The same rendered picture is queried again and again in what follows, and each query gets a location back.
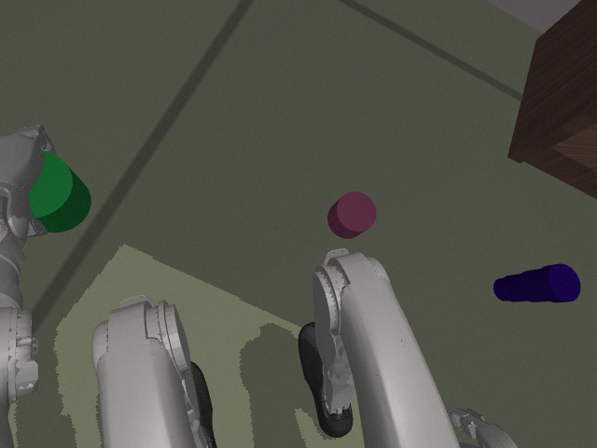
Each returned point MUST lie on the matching bookshelf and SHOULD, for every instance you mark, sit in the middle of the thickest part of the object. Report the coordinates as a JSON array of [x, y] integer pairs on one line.
[[556, 128]]

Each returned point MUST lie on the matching left robot arm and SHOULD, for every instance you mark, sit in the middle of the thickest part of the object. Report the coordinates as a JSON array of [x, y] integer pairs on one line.
[[18, 345]]

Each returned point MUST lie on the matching left robot hand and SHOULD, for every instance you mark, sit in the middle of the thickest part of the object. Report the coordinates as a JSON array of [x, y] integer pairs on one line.
[[21, 163]]

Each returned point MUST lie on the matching left robot foot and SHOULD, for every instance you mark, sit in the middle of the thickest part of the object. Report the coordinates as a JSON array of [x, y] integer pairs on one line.
[[205, 405]]

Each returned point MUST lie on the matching right robot hand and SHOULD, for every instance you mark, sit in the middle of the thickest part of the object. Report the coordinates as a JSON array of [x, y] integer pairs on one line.
[[474, 426]]

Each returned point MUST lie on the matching right robot foot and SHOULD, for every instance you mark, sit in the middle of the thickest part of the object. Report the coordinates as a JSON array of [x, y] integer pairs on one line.
[[334, 425]]

